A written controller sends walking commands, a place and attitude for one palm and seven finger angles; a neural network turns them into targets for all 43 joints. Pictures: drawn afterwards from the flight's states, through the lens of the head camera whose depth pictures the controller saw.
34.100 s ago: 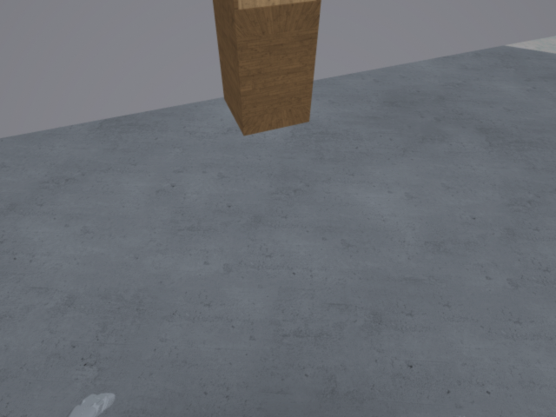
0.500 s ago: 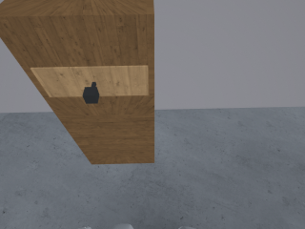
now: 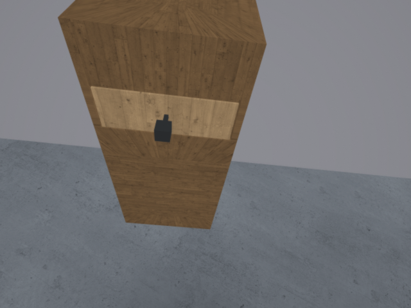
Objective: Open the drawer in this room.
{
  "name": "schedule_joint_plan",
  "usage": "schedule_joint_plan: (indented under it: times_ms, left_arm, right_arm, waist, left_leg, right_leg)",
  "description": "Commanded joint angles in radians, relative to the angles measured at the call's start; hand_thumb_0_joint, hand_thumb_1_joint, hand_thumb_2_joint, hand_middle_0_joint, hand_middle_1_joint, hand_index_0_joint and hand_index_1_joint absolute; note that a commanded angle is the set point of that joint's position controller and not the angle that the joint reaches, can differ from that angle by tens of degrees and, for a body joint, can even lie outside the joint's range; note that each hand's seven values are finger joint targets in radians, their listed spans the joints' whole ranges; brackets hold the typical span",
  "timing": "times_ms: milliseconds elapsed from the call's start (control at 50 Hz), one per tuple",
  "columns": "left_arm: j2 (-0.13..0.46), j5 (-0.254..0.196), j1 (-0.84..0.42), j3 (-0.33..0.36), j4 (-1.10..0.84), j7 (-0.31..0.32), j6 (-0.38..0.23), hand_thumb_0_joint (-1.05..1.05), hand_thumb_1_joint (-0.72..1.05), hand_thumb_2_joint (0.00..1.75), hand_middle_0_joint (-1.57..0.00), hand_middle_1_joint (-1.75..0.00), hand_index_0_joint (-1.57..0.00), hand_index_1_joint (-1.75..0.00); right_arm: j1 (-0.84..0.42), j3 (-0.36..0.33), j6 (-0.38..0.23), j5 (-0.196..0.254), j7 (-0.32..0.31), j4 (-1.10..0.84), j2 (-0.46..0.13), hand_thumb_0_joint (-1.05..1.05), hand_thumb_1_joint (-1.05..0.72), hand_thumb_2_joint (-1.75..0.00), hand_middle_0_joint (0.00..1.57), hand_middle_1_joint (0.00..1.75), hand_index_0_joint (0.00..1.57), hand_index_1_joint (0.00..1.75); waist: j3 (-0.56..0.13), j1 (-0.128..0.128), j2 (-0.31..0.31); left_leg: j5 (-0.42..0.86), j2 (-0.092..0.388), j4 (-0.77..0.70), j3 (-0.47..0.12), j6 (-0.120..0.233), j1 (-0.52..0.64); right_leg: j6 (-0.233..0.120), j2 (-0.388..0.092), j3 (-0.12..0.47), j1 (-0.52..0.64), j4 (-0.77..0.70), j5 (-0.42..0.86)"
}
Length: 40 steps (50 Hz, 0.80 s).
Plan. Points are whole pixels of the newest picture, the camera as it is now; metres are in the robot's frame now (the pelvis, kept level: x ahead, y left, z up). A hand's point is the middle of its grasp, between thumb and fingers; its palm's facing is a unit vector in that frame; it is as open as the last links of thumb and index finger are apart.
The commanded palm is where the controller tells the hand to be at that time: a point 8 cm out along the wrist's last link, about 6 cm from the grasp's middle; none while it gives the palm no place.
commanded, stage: come to a stop and stand still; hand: left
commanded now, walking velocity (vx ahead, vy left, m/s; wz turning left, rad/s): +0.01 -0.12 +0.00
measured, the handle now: (164, 125) +0.55 +0.16 -0.02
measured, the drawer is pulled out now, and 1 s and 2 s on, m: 0.00 0.00 0.00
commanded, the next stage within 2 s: look again from close up in 1.96 s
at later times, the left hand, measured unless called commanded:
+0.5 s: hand out of the picture +0.06 +0.10 -0.17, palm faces -0.01 -0.97 -0.23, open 7.2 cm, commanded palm none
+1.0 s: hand out of the picture -0.03 +0.07 -0.18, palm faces +0.06 -0.99 -0.15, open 7.3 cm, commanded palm none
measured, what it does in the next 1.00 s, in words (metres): steps on the spot: right foot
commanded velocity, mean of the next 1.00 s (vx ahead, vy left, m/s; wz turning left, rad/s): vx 0.00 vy -0.01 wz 0.00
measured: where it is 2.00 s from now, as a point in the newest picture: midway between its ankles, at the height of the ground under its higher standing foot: outside the picture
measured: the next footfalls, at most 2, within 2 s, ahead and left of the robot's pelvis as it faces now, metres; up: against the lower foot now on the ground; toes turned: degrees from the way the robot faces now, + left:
right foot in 0.32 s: +0.00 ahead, -0.17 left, +0.00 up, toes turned -5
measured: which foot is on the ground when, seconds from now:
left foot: down 0.00-1.00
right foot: up 0.00-0.30, down 0.32-1.00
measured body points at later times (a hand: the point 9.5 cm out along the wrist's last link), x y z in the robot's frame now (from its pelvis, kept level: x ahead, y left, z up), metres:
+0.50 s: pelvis -0.02 -0.08 -0.01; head -0.02 -0.10 +0.44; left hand +0.06 +0.15 -0.15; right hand -0.07 -0.29 -0.18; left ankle -0.01 +0.09 -0.75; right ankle -0.04 -0.17 -0.75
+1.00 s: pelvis +0.01 -0.08 -0.01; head +0.03 -0.09 +0.44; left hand -0.03 +0.12 -0.17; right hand +0.00 -0.30 -0.17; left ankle -0.01 +0.09 -0.75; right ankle -0.04 -0.17 -0.75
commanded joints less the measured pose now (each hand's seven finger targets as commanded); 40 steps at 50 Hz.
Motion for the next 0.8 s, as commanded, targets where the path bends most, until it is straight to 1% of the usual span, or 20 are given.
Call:
schedule_joint_plan:
  times_ms: [0, 100, 140, 180, 220, 240, 260, 280, 300, 320, 340, 360, 400, 440, 480, 500, 540, 600, 680, 780]
  left_arm:
    - [0.045, -0.003, 0.022, 0.006, -0.022, 0.003, -0.021, 0.0, 0.9, 0.9, -0.2, -0.3, -0.2, -0.3]
    - [0.025, -0.011, -0.039, -0.009, -0.026, 0.003, -0.017, 0.0, 0.9, 0.9, -0.2, -0.3, -0.2, -0.3]
    - [0.013, -0.015, -0.047, -0.015, -0.022, 0.004, -0.015, 0.0, 0.9, 0.9, -0.2, -0.3, -0.2, -0.3]
    - [0.005, -0.017, -0.046, -0.02, -0.014, 0.005, -0.019, 0.0, 0.9, 0.9, -0.2, -0.3, -0.2, -0.3]
    - [0.002, -0.02, 0.0, -0.021, 0.009, 0.008, -0.026, 0.0, 0.9, 0.9, -0.2, -0.3, -0.2, -0.3]
    - [0.006, -0.019, 0.03, -0.021, 0.022, 0.01, -0.031, 0.0, 0.9, 0.9, -0.2, -0.3, -0.2, -0.3]
    - [0.022, -0.016, 0.059, -0.021, 0.034, 0.015, -0.039, 0.0, 0.9, 0.9, -0.2, -0.3, -0.2, -0.3]
    - [0.064, -0.014, 0.058, -0.02, 0.037, 0.024, -0.048, 0.0, 0.9, 0.9, -0.2, -0.3, -0.2, -0.3]
    - [0.102, -0.015, 0.04, -0.019, 0.042, 0.029, -0.054, 0.0, 0.9, 0.9, -0.2, -0.3, -0.2, -0.3]
    - [0.115, -0.016, 0.009, -0.023, 0.032, 0.029, -0.055, 0.0, 0.9, 0.9, -0.2, -0.3, -0.2, -0.3]
    - [0.099, -0.015, -0.011, -0.026, 0.028, 0.03, -0.056, 0.0, 0.9, 0.9, -0.2, -0.3, -0.2, -0.3]
    - [0.095, -0.017, -0.018, -0.022, 0.029, 0.033, -0.061, 0.0, 0.9, 0.9, -0.2, -0.3, -0.2, -0.3]
    - [0.051, -0.019, -0.031, -0.037, 0.031, 0.036, -0.059, 0.0, 0.9, 0.9, -0.2, -0.3, -0.2, -0.3]
    - [0.028, -0.025, -0.013, -0.04, 0.03, 0.037, -0.06, 0.0, 0.9, 0.9, -0.2, -0.3, -0.2, -0.3]
    - [0.021, -0.022, 0.0, -0.039, 0.027, 0.039, -0.058, 0.0, 0.9, 0.9, -0.2, -0.3, -0.2, -0.3]
    - [0.025, -0.021, -0.002, -0.035, 0.027, 0.038, -0.055, 0.0, 0.9, 0.9, -0.2, -0.3, -0.2, -0.3]
    - [0.031, -0.021, 0.012, -0.031, 0.023, 0.037, -0.056, 0.0, 0.9, 0.9, -0.2, -0.3, -0.2, -0.3]
    - [0.029, -0.021, 0.028, -0.028, 0.021, 0.038, -0.059, 0.0, 0.9, 0.9, -0.2, -0.3, -0.2, -0.3]
    - [0.026, -0.02, 0.044, -0.027, 0.024, 0.038, -0.062, 0.0, 0.9, 0.9, -0.2, -0.3, -0.2, -0.3]
    - [0.018, -0.02, 0.075, -0.03, 0.039, 0.039, -0.068, 0.0, 0.9, 0.9, -0.2, -0.3, -0.2, -0.3]
  right_arm:
    - [0.095, -0.042, -0.03, 0.0, -0.017, -0.016, -0.176, 0.0, -0.9, -0.9, 0.2, 0.3, 0.2, 0.3]
    - [0.176, -0.051, -0.025, -0.002, -0.022, 0.026, -0.191, 0.0, -0.9, -0.9, 0.2, 0.3, 0.2, 0.3]
    - [0.169, -0.055, -0.019, -0.003, -0.018, 0.035, -0.2, 0.0, -0.9, -0.9, 0.2, 0.3, 0.2, 0.3]
    - [0.144, -0.056, -0.015, -0.003, -0.011, 0.04, -0.197, 0.0, -0.9, -0.9, 0.2, 0.3, 0.2, 0.3]
    - [0.126, -0.056, -0.015, 0.0, -0.005, 0.048, -0.192, 0.0, -0.9, -0.9, 0.2, 0.3, 0.2, 0.3]
    - [0.119, -0.055, -0.014, 0.004, -0.004, 0.051, -0.186, 0.0, -0.9, -0.9, 0.2, 0.3, 0.2, 0.3]
    - [0.119, -0.052, -0.014, 0.009, 0.001, 0.054, -0.165, 0.0, -0.9, -0.9, 0.2, 0.3, 0.2, 0.3]
    - [0.133, -0.042, -0.015, 0.017, 0.008, 0.055, -0.117, 0.0, -0.9, -0.9, 0.2, 0.3, 0.2, 0.3]
    - [0.122, -0.023, -0.014, 0.019, 0.012, 0.051, -0.065, 0.0, -0.9, -0.9, 0.2, 0.3, 0.2, 0.3]
    - [0.123, -0.018, -0.009, 0.014, 0.016, 0.049, -0.055, 0.0, -0.9, -0.9, 0.2, 0.3, 0.2, 0.3]
    - [0.121, -0.018, -0.003, 0.006, 0.016, 0.058, -0.052, 0.0, -0.9, -0.9, 0.2, 0.3, 0.2, 0.3]
    - [0.132, -0.016, 0.002, 0.001, 0.014, 0.07, -0.058, 0.0, -0.9, -0.9, 0.2, 0.3, 0.2, 0.3]
    - [0.173, -0.014, -0.001, 0.001, 0.012, 0.099, -0.063, 0.0, -0.9, -0.9, 0.2, 0.3, 0.2, 0.3]
    - [0.196, -0.01, -0.008, 0.005, 0.01, 0.119, -0.063, 0.0, -0.9, -0.9, 0.2, 0.3, 0.2, 0.3]
    - [0.2, -0.008, -0.005, 0.006, 0.011, 0.123, -0.066, 0.0, -0.9, -0.9, 0.2, 0.3, 0.2, 0.3]
    - [0.192, -0.008, -0.003, 0.005, 0.012, 0.127, -0.063, 0.0, -0.9, -0.9, 0.2, 0.3, 0.2, 0.3]
    - [0.19, -0.006, -0.003, 0.003, 0.012, 0.123, -0.056, 0.0, -0.9, -0.9, 0.2, 0.3, 0.2, 0.3]
    - [0.188, -0.005, -0.003, 0.004, 0.009, 0.119, -0.054, 0.0, -0.9, -0.9, 0.2, 0.3, 0.2, 0.3]
    - [0.179, -0.008, -0.001, 0.006, 0.007, 0.112, -0.055, 0.0, -0.9, -0.9, 0.2, 0.3, 0.2, 0.3]
    - [0.167, -0.006, -0.007, 0.011, 0.002, 0.108, -0.064, 0.0, -0.9, -0.9, 0.2, 0.3, 0.2, 0.3]
  waist:
    - [-0.036, -0.047, 0.188]
    - [-0.047, -0.082, 0.218]
    - [-0.052, -0.082, 0.236]
    - [-0.038, -0.074, 0.251]
    - [-0.061, -0.049, 0.251]
    - [-0.061, -0.03, 0.228]
    - [-0.08, -0.018, 0.173]
    - [-0.09, -0.024, 0.064]
    - [-0.048, -0.029, -0.064]
    - [-0.025, -0.037, -0.087]
    - [-0.003, -0.039, -0.084]
    - [0.021, -0.039, -0.186]
    - [0.061, -0.052, -0.155]
    - [0.068, -0.051, -0.079]
    - [0.099, -0.046, -0.059]
    - [0.122, -0.042, -0.009]
    - [0.121, -0.039, 0.017]
    - [0.088, -0.038, 0.033]
    - [0.069, -0.039, 0.021]
    - [0.034, -0.04, 0.017]
  left_leg:
    - [0.368, 0.25, -0.155, -0.166, 0.072, 0.169]
    - [0.626, 0.283, -0.094, -0.171, 0.114, 0.244]
    - [0.575, 0.278, -0.091, -0.161, 0.118, 0.209]
    - [0.477, 0.253, -0.098, -0.158, 0.108, 0.134]
    - [0.4, 0.224, -0.079, -0.15, 0.085, 0.091]
    - [0.335, 0.202, -0.054, -0.133, 0.061, 0.04]
    - [0.236, 0.16, -0.017, -0.098, 0.02, 0.003]
    - [0.118, 0.113, 0.034, -0.06, -0.023, -0.086]
    - [-0.049, 0.053, 0.051, 0.007, -0.055, -0.138]
    - [-0.122, 0.04, 0.055, 0.02, -0.062, -0.102]
    - [-0.099, 0.039, 0.067, 0.017, -0.063, -0.064]
    - [-0.084, 0.047, 0.071, 0.018, -0.064, -0.051]
    - [0.029, 0.056, 0.038, 0.007, -0.062, -0.017]
    - [0.122, 0.071, -0.007, -0.004, -0.059, 0.023]
    - [0.089, 0.08, -0.017, -0.007, -0.059, 0.025]
    - [0.08, 0.076, -0.018, 0.0, -0.062, 0.018]
    - [0.087, 0.072, -0.018, 0.003, -0.062, 0.015]
    - [0.094, 0.072, -0.008, 0.005, -0.062, 0.028]
    - [0.092, 0.073, 0.0, 0.006, -0.061, 0.044]
    - [0.142, 0.08, -0.005, 0.006, -0.061, 0.067]
  right_leg:
    - [0.03, -0.032, 0.024, -0.11, 0.053, 0.012]
    - [0.035, -0.051, -0.017, -0.067, -0.088, -0.085]
    - [0.027, -0.05, -0.036, -0.007, -0.158, -0.108]
    - [0.017, -0.041, -0.061, 0.078, -0.254, -0.101]
    - [0.007, -0.028, -0.083, 0.168, -0.391, 0.002]
    - [0.004, -0.028, -0.095, 0.249, -0.495, 0.113]
    - [0.001, -0.048, -0.078, 0.323, -0.599, 0.205]
    - [-0.023, -0.133, 0.017, 0.412, -0.635, 0.235]
    - [-0.067, -0.239, 0.094, 0.38, -0.653, 0.268]
    - [-0.104, -0.282, 0.103, 0.29, -0.675, 0.224]
    - [-0.122, -0.261, 0.089, 0.229, -0.679, 0.201]
    - [-0.121, -0.228, 0.086, 0.202, -0.687, 0.195]
    - [-0.105, -0.187, 0.037, 0.18, -0.657, 0.229]
    - [-0.079, -0.148, 0.002, 0.168, -0.633, 0.203]
    - [-0.069, -0.126, 0.003, 0.137, -0.665, 0.076]
    - [-0.066, -0.127, 0.007, 0.12, -0.678, 0.027]
    - [-0.065, -0.124, 0.016, 0.132, -0.685, 0.029]
    - [-0.068, -0.126, 0.021, 0.16, -0.686, 0.073]
    - [-0.068, -0.126, 0.024, 0.174, -0.691, 0.117]
    - [-0.064, -0.122, 0.005, 0.212, -0.654, 0.273]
